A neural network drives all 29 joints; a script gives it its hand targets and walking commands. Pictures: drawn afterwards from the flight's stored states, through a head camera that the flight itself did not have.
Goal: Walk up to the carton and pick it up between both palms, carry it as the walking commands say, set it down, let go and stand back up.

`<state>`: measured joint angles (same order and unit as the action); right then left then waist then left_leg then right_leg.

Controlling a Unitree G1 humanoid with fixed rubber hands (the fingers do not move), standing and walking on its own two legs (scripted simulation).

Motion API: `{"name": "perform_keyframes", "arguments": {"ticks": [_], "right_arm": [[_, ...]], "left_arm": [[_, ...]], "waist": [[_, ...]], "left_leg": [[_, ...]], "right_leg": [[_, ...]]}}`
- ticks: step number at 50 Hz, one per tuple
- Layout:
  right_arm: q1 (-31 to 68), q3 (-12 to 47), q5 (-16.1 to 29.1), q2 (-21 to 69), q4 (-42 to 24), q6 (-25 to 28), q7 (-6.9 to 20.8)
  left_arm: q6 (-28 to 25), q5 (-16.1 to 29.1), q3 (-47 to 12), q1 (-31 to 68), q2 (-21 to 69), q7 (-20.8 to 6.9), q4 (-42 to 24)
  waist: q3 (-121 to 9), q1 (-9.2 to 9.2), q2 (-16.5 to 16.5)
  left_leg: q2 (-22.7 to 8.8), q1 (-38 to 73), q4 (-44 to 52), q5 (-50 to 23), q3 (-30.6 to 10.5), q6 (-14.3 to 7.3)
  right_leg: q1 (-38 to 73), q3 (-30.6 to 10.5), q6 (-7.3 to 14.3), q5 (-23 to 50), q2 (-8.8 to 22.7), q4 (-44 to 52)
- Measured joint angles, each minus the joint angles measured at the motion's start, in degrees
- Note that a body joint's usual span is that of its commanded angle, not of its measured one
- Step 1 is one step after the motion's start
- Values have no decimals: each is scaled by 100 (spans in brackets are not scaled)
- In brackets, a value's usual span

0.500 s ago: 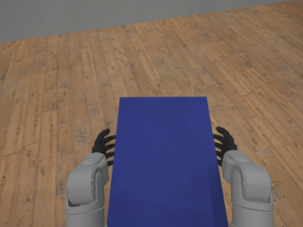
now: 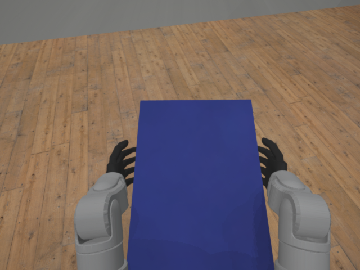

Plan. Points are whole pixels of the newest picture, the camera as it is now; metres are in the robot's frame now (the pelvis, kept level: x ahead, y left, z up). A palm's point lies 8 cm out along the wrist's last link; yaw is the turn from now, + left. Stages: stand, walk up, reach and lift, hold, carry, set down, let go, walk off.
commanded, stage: carry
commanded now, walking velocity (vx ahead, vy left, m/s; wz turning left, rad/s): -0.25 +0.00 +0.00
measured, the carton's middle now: (194, 187) +0.29 +0.01 +0.02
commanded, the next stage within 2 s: none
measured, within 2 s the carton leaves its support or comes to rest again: neither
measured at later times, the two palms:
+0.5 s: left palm out of the picture +0.05 +0.16 +0.07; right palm out of the picture +0.02 -0.14 +0.07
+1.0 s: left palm out of the picture -0.17 +0.18 +0.09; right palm out of the picture -0.20 -0.12 +0.08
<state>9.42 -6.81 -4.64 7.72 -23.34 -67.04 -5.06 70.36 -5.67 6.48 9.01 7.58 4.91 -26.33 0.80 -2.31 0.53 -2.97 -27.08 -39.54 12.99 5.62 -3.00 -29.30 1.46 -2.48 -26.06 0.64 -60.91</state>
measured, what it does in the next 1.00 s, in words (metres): walks backwards: right foot, then left foot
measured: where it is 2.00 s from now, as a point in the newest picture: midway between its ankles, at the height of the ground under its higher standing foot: outside the picture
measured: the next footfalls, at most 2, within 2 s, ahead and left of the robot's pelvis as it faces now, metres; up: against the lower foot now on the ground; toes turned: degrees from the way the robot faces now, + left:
right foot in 0.10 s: -0.05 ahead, -0.13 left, +0.00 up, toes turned -5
left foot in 0.40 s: -0.15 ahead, +0.14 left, +0.00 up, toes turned +4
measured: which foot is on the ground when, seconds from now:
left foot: down 0.00-0.14, up 0.16-0.38, down 0.40-0.70, up 0.72-0.96, down 0.98-1.00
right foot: up 0.00-0.08, down 0.10-0.44, up 0.46-0.66, down 0.68-1.00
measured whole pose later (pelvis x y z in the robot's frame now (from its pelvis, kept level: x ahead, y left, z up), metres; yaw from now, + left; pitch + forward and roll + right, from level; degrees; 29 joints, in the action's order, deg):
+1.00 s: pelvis -0.46 +0.06 -0.01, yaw +0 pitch +1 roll +1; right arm 8.0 -8.9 -5.4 7.5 -23.0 -68.7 -5.3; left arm 68.7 -6.4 5.7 12.5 8.1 3.5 -19.6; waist -1.3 3.3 0.5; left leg -1.6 -17.9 -41.0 26.2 3.9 0.6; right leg -31.9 3.8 -0.1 -5.6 4.4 -36.4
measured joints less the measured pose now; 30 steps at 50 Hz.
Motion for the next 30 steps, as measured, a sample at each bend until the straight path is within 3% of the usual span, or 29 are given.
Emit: {"name": "perform_keyframes", "arguments": {"ticks": [3,5,7,8,11,13,15,17,20,21,23,26,30], "right_arm": [[175,-11,-130,25,248,-3,71],[202,-13,-212,19,412,-9,105],[41,-96,-251,8,539,-9,119],[-156,-89,-245,-14,567,-13,124],[-614,-154,-78,-50,313,-36,56],[-598,-197,-5,-49,82,-151,-14],[-477,-172,26,-48,-93,-243,-93],[-328,-180,-2,-40,-177,-267,-107],[-104,-304,26,-22,-130,-219,-91],[-40,-323,31,-10,-24,-154,-81],[-5,-238,0,-2,289,-31,-56],[-99,6,-7,-14,531,-85,-25],[-51,116,10,-8,209,-234,-138]], "left_arm": [[-10,-14,117,82,5,-7,159],[-37,-17,158,93,20,-11,342],[-101,-24,62,83,27,1,699],[-37,-28,-9,56,18,15,831],[-55,119,-263,-58,-1,189,798],[-36,128,-320,-48,1,186,676],[-55,95,-264,16,11,105,562],[-88,38,-202,143,29,35,510],[-92,-88,-142,378,67,-25,519],[-112,-131,-98,443,69,-43,564],[-129,-198,6,385,68,-68,635],[-99,-165,89,34,4,-89,611],[-88,-12,117,-81,-7,-66,308]], "waist": [[-175,-156,-24],[-197,-192,-116],[-14,-63,-563],[3,-17,-599],[-10,29,-297],[60,142,-244],[52,313,-237],[3,475,-225],[-48,626,-174],[-13,668,-50],[154,569,301],[231,354,264],[289,94,141]], "left_leg": [[-58,-236,144,-314,161,-9],[-119,-384,204,-526,212,6],[-293,-336,354,-716,-41,81],[-255,-353,332,-406,-117,166],[83,-717,-1230,910,-263,356],[170,-757,-2281,994,-394,430],[142,-586,-2518,1021,-410,454],[58,-239,-2054,1102,-349,488],[-32,548,-574,1034,-270,521],[61,659,-210,1004,-238,445],[271,646,-118,730,-65,243],[129,464,-127,438,13,146],[80,59,-57,14,-89,147]], "right_leg": [[731,9,-62,-387,0,1011],[1236,82,-12,-90,-54,2018],[1422,309,215,478,-308,2408],[1437,358,286,615,-308,2489],[1157,245,330,776,-24,2358],[1025,166,295,958,49,2389],[822,130,246,1184,89,2459],[573,140,219,1388,132,2497],[147,193,157,1590,207,2347],[22,171,121,1636,308,2259],[-89,-39,86,1396,458,2118],[-405,-53,90,167,216,943],[-212,67,127,-4,37,107]]}}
